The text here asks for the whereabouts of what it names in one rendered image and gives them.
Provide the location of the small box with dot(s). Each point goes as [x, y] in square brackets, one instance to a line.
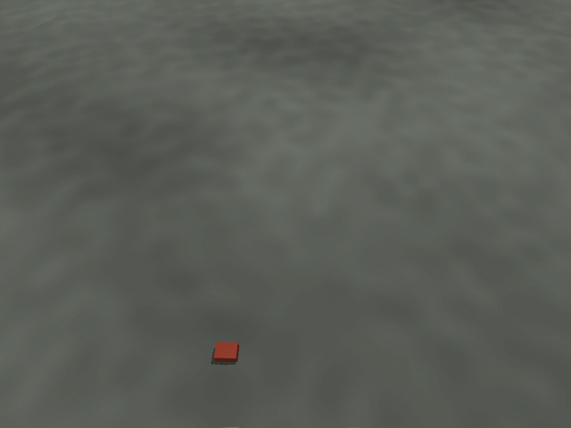
[226, 351]

